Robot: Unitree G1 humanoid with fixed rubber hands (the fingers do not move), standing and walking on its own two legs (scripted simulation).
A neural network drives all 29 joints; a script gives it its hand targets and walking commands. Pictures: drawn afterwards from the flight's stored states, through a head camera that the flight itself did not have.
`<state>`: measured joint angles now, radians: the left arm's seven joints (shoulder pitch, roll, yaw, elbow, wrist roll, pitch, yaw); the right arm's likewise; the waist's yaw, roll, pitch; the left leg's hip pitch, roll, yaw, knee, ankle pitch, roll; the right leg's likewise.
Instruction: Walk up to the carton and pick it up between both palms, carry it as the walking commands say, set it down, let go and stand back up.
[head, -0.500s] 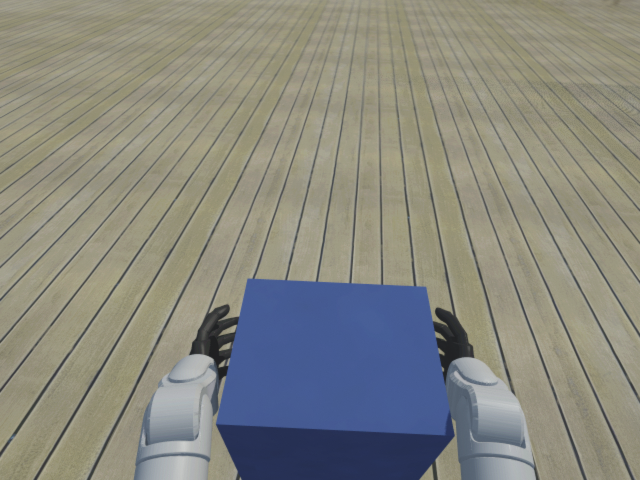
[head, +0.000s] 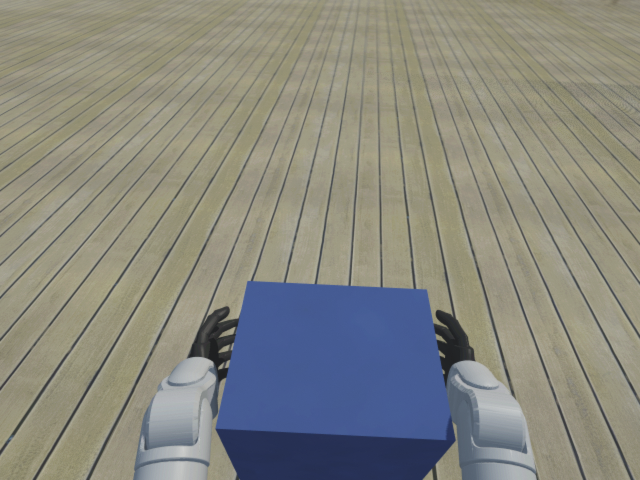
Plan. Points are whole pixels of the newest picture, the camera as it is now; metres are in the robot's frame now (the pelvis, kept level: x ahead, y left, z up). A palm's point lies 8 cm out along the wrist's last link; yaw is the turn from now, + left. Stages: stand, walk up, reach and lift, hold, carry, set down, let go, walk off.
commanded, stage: hold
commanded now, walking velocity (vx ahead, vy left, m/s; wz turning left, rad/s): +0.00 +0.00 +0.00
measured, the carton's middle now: (330, 404) +0.26 +0.00 -0.02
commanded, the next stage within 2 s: carry in 0.12 s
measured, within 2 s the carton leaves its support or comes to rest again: neither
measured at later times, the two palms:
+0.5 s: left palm (219, 367) +0.25 +0.13 +0.07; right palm (478, 359) +0.27 -0.17 +0.07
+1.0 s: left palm (201, 355) +0.25 +0.15 +0.10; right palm (471, 348) +0.27 -0.16 +0.09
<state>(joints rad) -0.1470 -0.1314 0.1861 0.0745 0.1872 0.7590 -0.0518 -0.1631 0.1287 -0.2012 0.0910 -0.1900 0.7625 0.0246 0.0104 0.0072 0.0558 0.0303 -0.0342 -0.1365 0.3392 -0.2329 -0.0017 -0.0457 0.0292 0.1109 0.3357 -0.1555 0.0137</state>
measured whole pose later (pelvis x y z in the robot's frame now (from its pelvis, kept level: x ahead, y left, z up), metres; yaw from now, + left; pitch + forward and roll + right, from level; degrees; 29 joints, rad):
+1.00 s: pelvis -0.02 -0.02 -0.01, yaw +4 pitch +2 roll +0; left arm -0.23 -0.14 0.18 -0.25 0.03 1.14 0.13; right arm -0.23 0.14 -0.20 -0.25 -0.05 1.15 -0.12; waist 0.00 0.01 -0.14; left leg -0.31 0.00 0.08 0.52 -0.25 0.03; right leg -0.35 0.00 -0.02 0.52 -0.21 -0.01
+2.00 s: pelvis -0.02 +0.00 -0.01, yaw +4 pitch +2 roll +0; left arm -0.31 -0.13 0.21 -0.12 0.03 1.03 0.13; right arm -0.34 0.12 -0.22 -0.09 -0.03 1.03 -0.13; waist 0.00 0.00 -0.08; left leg -0.30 -0.01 0.11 0.53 -0.27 0.05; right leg -0.35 -0.02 -0.01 0.52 -0.21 0.01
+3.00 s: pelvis -0.02 -0.04 +0.00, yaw +12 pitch -9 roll +0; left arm -0.35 -0.10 0.28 0.37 0.24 0.70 -0.09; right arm -0.32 0.17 -0.33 0.33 -0.26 0.71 -0.01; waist -0.03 -0.01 0.02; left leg -0.07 -0.03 -0.10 0.43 -0.20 0.00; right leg -0.06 0.04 0.03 0.39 -0.18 -0.02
